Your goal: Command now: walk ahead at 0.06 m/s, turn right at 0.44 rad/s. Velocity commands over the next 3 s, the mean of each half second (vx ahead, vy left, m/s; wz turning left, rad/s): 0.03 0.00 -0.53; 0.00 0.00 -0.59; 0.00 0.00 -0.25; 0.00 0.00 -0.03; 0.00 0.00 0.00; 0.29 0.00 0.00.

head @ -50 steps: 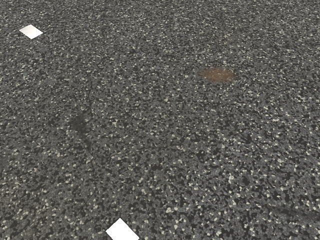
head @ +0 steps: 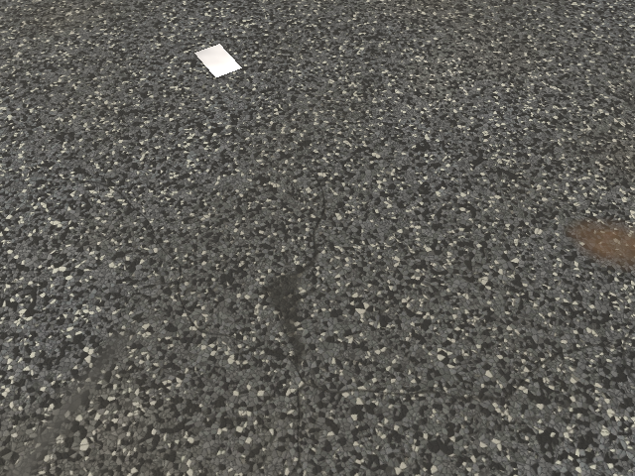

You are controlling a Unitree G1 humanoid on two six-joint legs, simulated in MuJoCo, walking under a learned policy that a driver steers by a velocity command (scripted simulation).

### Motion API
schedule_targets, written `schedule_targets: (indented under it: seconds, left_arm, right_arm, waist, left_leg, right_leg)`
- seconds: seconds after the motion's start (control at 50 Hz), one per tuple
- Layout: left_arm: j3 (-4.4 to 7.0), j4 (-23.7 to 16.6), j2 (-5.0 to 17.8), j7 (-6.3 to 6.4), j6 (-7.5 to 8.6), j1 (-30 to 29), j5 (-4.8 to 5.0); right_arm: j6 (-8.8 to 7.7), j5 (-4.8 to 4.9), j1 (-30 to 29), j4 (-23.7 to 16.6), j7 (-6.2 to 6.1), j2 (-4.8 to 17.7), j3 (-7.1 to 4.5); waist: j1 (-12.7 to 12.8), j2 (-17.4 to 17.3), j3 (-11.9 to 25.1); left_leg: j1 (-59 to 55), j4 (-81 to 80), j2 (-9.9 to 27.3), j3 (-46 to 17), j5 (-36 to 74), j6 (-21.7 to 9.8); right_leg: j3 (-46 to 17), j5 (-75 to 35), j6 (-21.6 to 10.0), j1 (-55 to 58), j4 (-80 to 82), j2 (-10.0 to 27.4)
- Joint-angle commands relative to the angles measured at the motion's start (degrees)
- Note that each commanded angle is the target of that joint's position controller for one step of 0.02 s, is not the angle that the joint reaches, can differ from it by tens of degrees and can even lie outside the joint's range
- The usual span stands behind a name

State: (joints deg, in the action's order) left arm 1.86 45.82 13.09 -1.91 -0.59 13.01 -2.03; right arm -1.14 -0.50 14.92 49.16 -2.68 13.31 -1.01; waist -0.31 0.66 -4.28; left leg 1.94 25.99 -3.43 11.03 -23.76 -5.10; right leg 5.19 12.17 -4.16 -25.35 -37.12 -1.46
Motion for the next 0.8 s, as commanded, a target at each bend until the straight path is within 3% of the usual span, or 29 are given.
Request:
schedule_targets:
  seconds: [0.02, 0.04, 0.06, 0.08, 0.1, 0.12, 0.16, 0.18, 0.22, 0.28, 0.34, 0.4, 0.44, 0.46, 0.48, 0.5, 0.52, 0.54, 0.56, 0.58, 0.62, 0.7, 0.8]
  left_arm:
    - [2.55, -1.21, 7.95, 1.07, 1.71, 13.39, -0.37]
    - [4.36, -1.72, 15.53, 1.81, 1.99, 13.59, 0.12]
    - [5.2, -1.49, 16.89, 2.1, 1.23, 14.09, 2.88]
    - [5.01, -2.98, 14.64, 2.18, 0.54, 10.13, 3.31]
    - [3.96, -3.91, 10.98, 2.41, -0.17, 5.57, 2.66]
    - [3.16, -4.34, 8.58, 2.51, -0.78, 2.56, 2.11]
    - [3.15, -4.67, 8.66, 2.58, -1.04, 0.59, 1.62]
    - [3.38, -4.47, 9.39, 2.32, -0.86, 1.15, 1.42]
    - [3.99, -4.29, 10.98, 2.03, -0.68, 2.02, 1.24]
    - [4.56, -4.79, 12.0, 1.94, -1.34, 1.99, 1.0]
    - [4.93, -5.46, 12.28, 1.67, -1.96, 1.01, 0.57]
    - [5.21, -5.98, 12.44, 1.33, -2.23, -0.27, 0.4]
    - [5.25, -6.3, 12.22, 1.22, -2.38, -2.16, 0.83]
    - [5.08, -6.56, 11.69, 1.36, -2.4, -3.33, 1.47]
    - [4.36, -7.21, 9.01, 1.55, -2.16, -2.38, 1.99]
    - [3.64, -8.65, 5.66, 1.73, -1.65, -0.95, 2.54]
    - [4.77, -7.71, 10.71, 2.0, -1.49, -1.39, 0.03]
    - [5.43, -6.62, 11.93, 1.76, -1.54, -0.71, 0.04]
    - [5.45, -5.46, 11.23, 1.38, -1.94, 0.91, 0.12]
    - [5.39, -4.92, 10.83, 0.83, -2.48, 2.28, 0.21]
    - [4.92, -4.8, 10.04, -0.13, -3.15, 2.28, 0.69]
    - [3.94, -7.2, 8.61, -0.74, -3.64, -3.39, 1.11]
    - [2.87, -9.08, 7.27, -1.15, -3.88, -5.56, 1.69]
  right_arm:
    - [-0.09, 0.24, -2.21, -3.46, -0.25, 10.09, -2.79]
    - [-0.16, -0.48, -0.27, -6.25, 0.41, 5.02, -1.69]
    - [0.85, -0.81, 2.02, -6.69, 0.89, 4.89, -1.44]
    - [1.29, -1.31, 1.41, -5.93, 0.93, 6.21, -1.43]
    - [1.29, -1.08, -1.54, -6.28, 0.9, 7.18, -1.74]
    - [1.32, -1.12, -3.28, -6.59, 0.76, 7.8, -2.05]
    - [2.61, -1.75, -1.5, -6.31, 0.92, 6.57, -1.72]
    - [3.09, -1.52, -0.51, -6.22, 0.99, 5.72, -1.48]
    - [3.5, -0.81, -0.6, -6.56, 0.93, 5.21, -1.29]
    - [3.82, -0.66, -3.64, -7.98, 0.67, 5.81, -1.36]
    - [3.44, -0.45, -5.54, -9.09, 0.54, 6.2, -1.42]
    - [2.52, 0.1, -4.24, -9.48, 0.21, 6.51, -1.45]
    - [1.69, 0.39, -0.64, -9.01, -0.11, 6.37, -1.42]
    - [1.13, 0.2, 2.04, -8.48, -0.45, 6.57, -1.54]
    - [0.68, -0.67, 2.67, -8.68, -0.98, 10.64, -2.42]
    - [0.96, -1.34, -0.99, -10.56, -0.98, 16.82, -3.65]
    - [1.25, -1.93, -2.37, -10.59, -0.54, 15.64, -3.72]
    - [1.16, -1.56, -4.09, -11.41, -0.26, 11.11, -2.46]
    - [1.09, -1.17, -6.41, -11.69, -0.08, 8.99, -1.88]
    - [1.06, -1.06, -7.72, -12.24, -0.09, 8.52, -1.71]
    - [1.06, -1.14, -6.01, -12.39, -0.1, 8.42, -1.79]
    - [1.06, -0.99, 0.73, -10.74, 0.0, 10.08, -2.85]
    - [1.11, -1.3, 0.02, -10.49, 1.12, 11.89, -3.84]
  waist:
    - [7.49, -1.33, 9.93]
    - [4.41, 11.15, 13.34]
    - [3.71, 12.8, 20.67]
    - [3.05, 5.05, 15.45]
    - [2.2, 1.09, 8.22]
    - [0.73, -1.77, 4.41]
    - [-0.5, 0.76, 4.87]
    - [-0.58, 1.55, 6.05]
    - [0.03, 2.84, 7.57]
    - [1.6, 5.22, 7.98]
    - [2.38, 6.4, 7.19]
    - [2.1, 7.35, 7.48]
    - [0.14, 7.47, 7.64]
    - [-1.61, 6.56, 7.41]
    - [-0.87, -0.58, 6.9]
    - [0.93, -14.08, 5.89]
    - [0.54, -11.63, 4.54]
    - [1.89, -6.64, 4.31]
    - [3.34, -5.07, 3.49]
    - [4.03, -7.02, 4.35]
    - [2.51, -8.83, 5.03]
    - [-1.65, -9.28, 5.76]
    - [-2.09, -11.21, 6.22]
  left_leg:
    - [4.86, 26.33, 12.07, -1.71, 55.45, 0.7]
    - [20.51, 44.28, 1.8, -0.47, 2.31, 3.51]
    - [26.88, 54.13, -3.05, -11.74, -13.16, 4.7]
    - [29.25, 55.26, 1.15, -15.04, -10.77, 5.12]
    - [30.89, 52.07, 2.69, -14.78, -7.19, 5.39]
    - [30.67, 46.8, 3.95, -14.3, -4.26, 5.9]
    - [26.3, 40.16, 3.63, -12.94, -0.96, 7.11]
    - [25.19, 37.02, 3.14, -12.58, -0.69, 7.57]
    - [24.61, 31.53, 2.8, -12.44, -0.62, 8.21]
    - [24.36, 25.89, 2.86, -13.06, 1.07, 8.41]
    - [22.73, 21.2, 2.12, -13.33, 1.65, 8.06]
    - [19.11, 15.12, 0.75, -13.47, 0.36, 6.86]
    - [13.46, 5.72, -0.21, -13.3, 2.66, 5.38]
    - [8.27, -3.27, 0.36, -13.56, 6.54, 4.56]
    - [4.64, -11.84, 9.24, -22.23, 2.61, 2.5]
    - [2.63, -17.04, 24.27, -39.57, 1.33, -3.31]
    - [9.25, -14.82, 27.08, -39.53, 10.99, -8.02]
    - [10.87, -13.06, 23.73, -34.25, 17.01, -8.03]
    - [11.58, -11.57, 19.72, -27.51, 21.5, -6.32]
    - [9.51, -10.46, 16.83, -22.85, 24.48, -4.87]
    - [5.61, -8.41, 15.07, -17.83, 32.55, -4.82]
    - [-2.64, -6.24, 18.03, -16.68, 38.49, -6.72]
    - [1.01, -4.48, 19.4, -12.54, 38.72, -6.31]
  right_leg:
    - [-5.34, -14.48, -5.94, 16.21, 11.86, 1.5]
    - [-25.01, -53.32, -12.94, 27.89, 9.53, 17.38]
    - [-38.14, -54.37, -22.5, 30.66, 12.73, 23.25]
    - [-33.72, -41.82, -21.76, 25.66, 14.81, 22.49]
    - [-29.94, -31.32, -19.25, 18.82, 17.16, 19.21]
    - [-26.66, -24.58, -15.84, 14.4, 19.11, 15.55]
    - [-21.66, -22.24, -12.59, 10.8, 19.59, 10.64]
    - [-20.84, -22.95, -11.76, 11.04, 19.15, 9.59]
    - [-21.33, -20.11, -10.97, 11.83, 19.01, 8.9]
    - [-24.56, -6.29, -10.03, 11.2, 20.33, 8.44]
    - [-27.85, 0.75, -9.17, 9.65, 20.56, 8.0]
    - [-31.36, -2.96, -8.1, 9.86, 18.92, 8.08]
    - [-32.9, -5.54, -6.0, 8.79, 16.85, 7.06]
    - [-32.21, -2.67, -3.46, 6.11, 14.95, 5.16]
    - [-27.96, 6.51, 0.12, 1.43, 8.72, 0.73]
    - [-14.23, 16.82, 3.11, -8.54, -3.91, -9.53]
    - [-11.18, 20.14, 3.94, -7.72, -15.82, -6.12]
    - [-12.28, 17.42, 4.05, -5.45, -21.4, -4.76]
    - [-11.63, 14.15, 4.47, -4.65, -25.42, -4.28]
    - [-10.76, 11.75, 4.98, -5.2, -28.41, -4.06]
    - [-8.77, 11.0, 6.53, -7.04, -29.8, -3.54]
    - [-7.22, 12.21, 8.03, -9.41, -22.84, -1.72]
    - [-3.22, 14.62, 6.19, 0.47, -10.0, -0.18]
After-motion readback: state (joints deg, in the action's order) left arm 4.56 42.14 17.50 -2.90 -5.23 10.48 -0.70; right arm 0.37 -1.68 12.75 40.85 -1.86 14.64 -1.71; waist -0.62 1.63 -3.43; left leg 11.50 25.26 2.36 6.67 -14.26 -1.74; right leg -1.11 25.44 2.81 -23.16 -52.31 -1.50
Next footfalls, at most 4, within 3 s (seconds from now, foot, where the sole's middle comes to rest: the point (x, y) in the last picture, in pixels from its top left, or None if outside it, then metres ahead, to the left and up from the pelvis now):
0.02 right None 0.12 -0.07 -0.76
0.48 left None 0.13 0.13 -0.76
0.92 right None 0.01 -0.06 -0.76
1.38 left None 0.14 0.09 -0.76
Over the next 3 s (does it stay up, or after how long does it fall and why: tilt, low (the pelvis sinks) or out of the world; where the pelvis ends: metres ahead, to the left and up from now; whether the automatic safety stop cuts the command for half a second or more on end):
stays up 0.12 -0.08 0.02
